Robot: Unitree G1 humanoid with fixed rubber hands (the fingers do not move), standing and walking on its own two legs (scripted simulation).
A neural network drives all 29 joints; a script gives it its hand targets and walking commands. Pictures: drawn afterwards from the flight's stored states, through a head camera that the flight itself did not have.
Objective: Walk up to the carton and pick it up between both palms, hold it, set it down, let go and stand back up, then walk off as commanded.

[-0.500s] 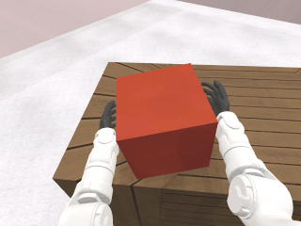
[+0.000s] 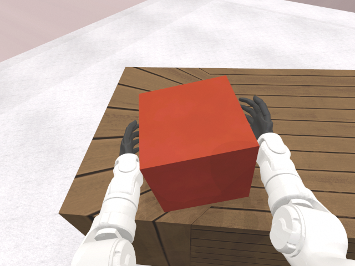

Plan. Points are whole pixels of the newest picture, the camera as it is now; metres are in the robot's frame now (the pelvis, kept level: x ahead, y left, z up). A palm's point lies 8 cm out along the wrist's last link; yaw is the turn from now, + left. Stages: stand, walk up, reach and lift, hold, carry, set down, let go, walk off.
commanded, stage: set down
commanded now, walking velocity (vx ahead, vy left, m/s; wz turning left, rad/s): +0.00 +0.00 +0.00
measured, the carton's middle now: (194, 145) +0.42 -0.03 +0.03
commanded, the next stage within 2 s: none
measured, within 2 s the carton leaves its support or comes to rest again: rests again in 1.38 s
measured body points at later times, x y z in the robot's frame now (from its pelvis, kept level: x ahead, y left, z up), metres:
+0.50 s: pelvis +0.01 +0.00 +0.00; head +0.07 -0.02 +0.45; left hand +0.41 +0.13 +0.03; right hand +0.44 -0.19 +0.06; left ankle -0.03 +0.14 -0.74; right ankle -0.04 -0.13 -0.74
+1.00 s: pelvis +0.01 -0.01 +0.00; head +0.09 -0.03 +0.44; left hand +0.41 +0.12 +0.02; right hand +0.45 -0.19 +0.05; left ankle -0.03 +0.14 -0.74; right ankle -0.04 -0.13 -0.74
